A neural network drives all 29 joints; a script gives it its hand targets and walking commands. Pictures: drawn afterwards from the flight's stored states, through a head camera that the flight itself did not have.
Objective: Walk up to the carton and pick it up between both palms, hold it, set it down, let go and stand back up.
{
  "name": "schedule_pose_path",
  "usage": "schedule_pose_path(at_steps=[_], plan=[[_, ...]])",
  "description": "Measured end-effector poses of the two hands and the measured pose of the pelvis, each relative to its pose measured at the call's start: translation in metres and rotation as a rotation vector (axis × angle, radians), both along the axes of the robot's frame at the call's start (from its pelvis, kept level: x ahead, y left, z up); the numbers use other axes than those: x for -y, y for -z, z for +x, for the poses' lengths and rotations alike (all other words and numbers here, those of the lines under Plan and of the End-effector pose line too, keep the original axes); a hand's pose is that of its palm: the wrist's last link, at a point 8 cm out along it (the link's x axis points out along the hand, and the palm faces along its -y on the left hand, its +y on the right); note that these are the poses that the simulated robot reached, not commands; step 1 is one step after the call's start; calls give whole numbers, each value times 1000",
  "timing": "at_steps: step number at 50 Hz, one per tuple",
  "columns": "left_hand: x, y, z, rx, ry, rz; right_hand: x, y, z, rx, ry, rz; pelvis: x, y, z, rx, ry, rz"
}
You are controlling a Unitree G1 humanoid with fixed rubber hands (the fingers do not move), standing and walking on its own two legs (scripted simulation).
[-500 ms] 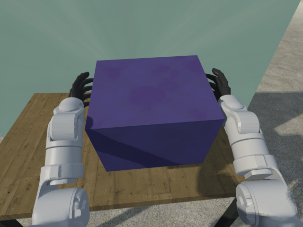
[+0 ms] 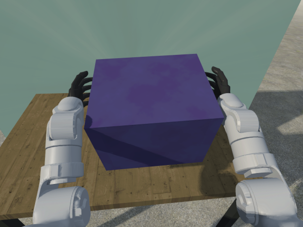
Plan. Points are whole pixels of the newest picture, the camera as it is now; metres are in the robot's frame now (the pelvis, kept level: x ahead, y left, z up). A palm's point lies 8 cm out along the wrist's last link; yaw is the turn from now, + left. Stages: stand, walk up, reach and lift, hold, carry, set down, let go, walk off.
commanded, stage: hold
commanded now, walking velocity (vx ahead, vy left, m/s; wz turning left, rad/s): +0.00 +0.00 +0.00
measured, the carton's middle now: (151, 112) +0.38 +0.00 +0.16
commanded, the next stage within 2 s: none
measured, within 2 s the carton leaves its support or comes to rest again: neither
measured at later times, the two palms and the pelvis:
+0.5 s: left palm (76, 102) +0.37 +0.19 +0.20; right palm (221, 97) +0.37 -0.18 +0.22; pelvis -0.01 +0.00 +0.00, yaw +0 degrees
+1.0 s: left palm (75, 107) +0.36 +0.19 +0.19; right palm (218, 100) +0.36 -0.17 +0.21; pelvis +0.00 +0.00 +0.00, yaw +0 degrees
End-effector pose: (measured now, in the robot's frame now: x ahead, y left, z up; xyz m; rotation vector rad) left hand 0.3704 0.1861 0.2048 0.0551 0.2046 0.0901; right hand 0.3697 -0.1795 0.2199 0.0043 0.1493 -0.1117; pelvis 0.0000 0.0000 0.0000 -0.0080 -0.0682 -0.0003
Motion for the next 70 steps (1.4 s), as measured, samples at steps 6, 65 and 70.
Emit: schedule_pose_path(at_steps=[6,65,70], plan=[[-1,-1,0,0,6,-4,0,-1,-2,0,4,-14,-2,0,1,-2,6,0],[1,-1,0,-14,9,-11,1,-5,-2,-13,5,-6,-5,0,0,-4,15,1],[0,10,-3,-31,0,-9,-1,2,0,-30,-7,-22,-2,0,1,1,11,0]])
